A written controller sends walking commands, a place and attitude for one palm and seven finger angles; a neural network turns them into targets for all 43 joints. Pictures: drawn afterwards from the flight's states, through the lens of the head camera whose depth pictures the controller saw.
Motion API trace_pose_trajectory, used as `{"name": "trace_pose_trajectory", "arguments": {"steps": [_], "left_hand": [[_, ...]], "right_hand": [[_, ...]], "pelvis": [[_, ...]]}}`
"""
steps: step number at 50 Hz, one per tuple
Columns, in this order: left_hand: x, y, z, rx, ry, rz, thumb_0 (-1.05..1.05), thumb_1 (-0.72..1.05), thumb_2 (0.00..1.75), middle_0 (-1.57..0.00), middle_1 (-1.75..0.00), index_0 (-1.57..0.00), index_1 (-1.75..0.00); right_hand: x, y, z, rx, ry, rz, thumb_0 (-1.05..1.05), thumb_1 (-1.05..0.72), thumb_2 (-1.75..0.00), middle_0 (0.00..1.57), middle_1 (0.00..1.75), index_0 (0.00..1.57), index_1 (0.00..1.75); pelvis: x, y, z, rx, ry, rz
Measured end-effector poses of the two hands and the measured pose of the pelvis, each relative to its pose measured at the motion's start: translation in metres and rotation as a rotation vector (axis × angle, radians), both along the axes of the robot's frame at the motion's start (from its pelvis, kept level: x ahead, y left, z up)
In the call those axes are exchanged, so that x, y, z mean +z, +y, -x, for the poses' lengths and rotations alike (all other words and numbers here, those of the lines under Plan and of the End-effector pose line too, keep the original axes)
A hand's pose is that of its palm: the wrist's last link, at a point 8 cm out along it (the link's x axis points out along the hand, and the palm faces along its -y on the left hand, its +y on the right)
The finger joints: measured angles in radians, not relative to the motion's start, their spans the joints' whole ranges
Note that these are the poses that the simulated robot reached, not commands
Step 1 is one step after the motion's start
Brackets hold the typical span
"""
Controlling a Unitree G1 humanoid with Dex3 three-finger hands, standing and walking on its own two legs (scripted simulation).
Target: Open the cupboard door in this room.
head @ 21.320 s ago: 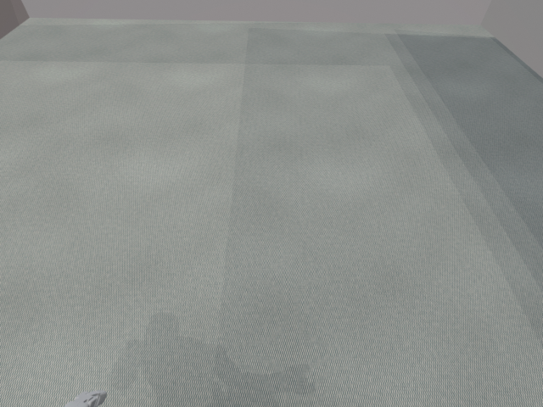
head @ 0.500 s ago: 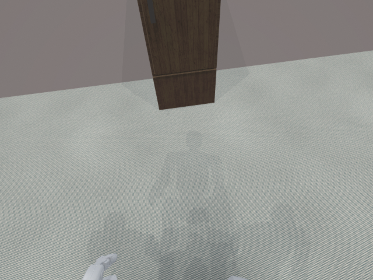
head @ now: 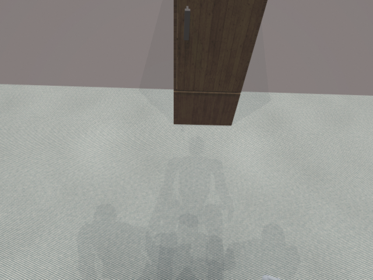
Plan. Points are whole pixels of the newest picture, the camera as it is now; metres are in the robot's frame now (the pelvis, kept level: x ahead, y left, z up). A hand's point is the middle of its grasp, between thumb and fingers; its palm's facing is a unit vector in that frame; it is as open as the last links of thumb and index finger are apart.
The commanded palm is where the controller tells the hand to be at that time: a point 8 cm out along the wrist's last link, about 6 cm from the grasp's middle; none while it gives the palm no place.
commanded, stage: stand and wait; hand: left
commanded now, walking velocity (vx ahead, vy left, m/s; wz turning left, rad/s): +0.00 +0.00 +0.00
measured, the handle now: (186, 23) +1.19 +0.13 +0.00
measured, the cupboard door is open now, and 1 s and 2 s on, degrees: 0 0 0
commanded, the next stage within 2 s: look at it before walking up in 0.88 s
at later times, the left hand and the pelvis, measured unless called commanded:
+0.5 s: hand out of the picture +0.04 +0.13 -0.17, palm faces +0.03 -0.98 -0.20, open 7.3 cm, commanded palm none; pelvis +0.04 -0.04 +0.01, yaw +1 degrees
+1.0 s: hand out of the picture +0.02 +0.10 -0.17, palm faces +0.06 -0.99 -0.16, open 7.4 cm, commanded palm none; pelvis +0.05 -0.05 +0.01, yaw +1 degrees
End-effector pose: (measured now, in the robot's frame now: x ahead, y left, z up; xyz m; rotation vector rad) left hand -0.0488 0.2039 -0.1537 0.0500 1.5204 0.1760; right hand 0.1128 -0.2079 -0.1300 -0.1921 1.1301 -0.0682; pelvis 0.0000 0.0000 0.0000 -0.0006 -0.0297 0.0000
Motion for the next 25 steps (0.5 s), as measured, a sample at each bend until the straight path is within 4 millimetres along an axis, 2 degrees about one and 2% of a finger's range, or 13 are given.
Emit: {"name": "trace_pose_trajectory", "arguments": {"steps": [4, 8, 12, 18, 22, 25], "left_hand": [[0.001, 0.001, -0.027, -0.030, -0.068, -0.027, 0.01, 0.91, 0.90, -0.20, -0.29, -0.20, -0.30], [0.009, -0.001, -0.047, -0.052, -0.111, -0.048, 0.00, 0.91, 0.90, -0.20, -0.29, -0.20, -0.30], [0.014, -0.005, -0.062, -0.071, -0.130, -0.053, 0.00, 0.91, 0.90, -0.20, -0.29, -0.20, -0.30], [0.017, -0.010, -0.076, -0.076, -0.128, -0.062, 0.01, 0.91, 0.90, -0.20, -0.29, -0.20, -0.30], [0.017, -0.016, -0.080, -0.077, -0.119, -0.064, 0.01, 0.91, 0.90, -0.20, -0.29, -0.20, -0.30], [0.017, -0.021, -0.081, -0.076, -0.105, -0.064, 0.01, 0.91, 0.90, -0.20, -0.29, -0.20, -0.30]], "right_hand": [[-0.008, 0.000, 0.010, -0.051, 0.021, -0.036, -0.01, -0.92, -0.90, 0.20, 0.30, 0.20, 0.30], [-0.010, -0.017, 0.018, -0.093, 0.035, -0.033, -0.04, -0.94, -0.90, 0.20, 0.30, 0.21, 0.30], [-0.008, -0.034, 0.037, -0.113, 0.093, -0.009, -0.03, -0.94, -0.90, 0.20, 0.30, 0.20, 0.30], [-0.009, -0.048, 0.081, -0.134, 0.237, 0.010, -0.02, -0.93, -0.90, 0.19, 0.30, 0.20, 0.30], [-0.011, -0.047, 0.106, -0.149, 0.323, -0.001, -0.01, -0.92, -0.90, 0.19, 0.30, 0.20, 0.30], [-0.011, -0.044, 0.117, -0.156, 0.364, -0.016, 0.00, -0.91, -0.90, 0.19, 0.30, 0.20, 0.30]], "pelvis": [[-0.002, -0.004, -0.004, -0.001, -0.003, -0.024], [0.001, -0.009, -0.012, 0.008, -0.009, -0.015], [0.005, -0.016, -0.021, 0.003, 0.005, -0.012], [0.008, -0.026, -0.031, 0.006, 0.009, -0.010], [0.008, -0.031, -0.036, 0.008, 0.008, -0.010], [0.008, -0.035, -0.039, 0.009, 0.008, -0.010]]}}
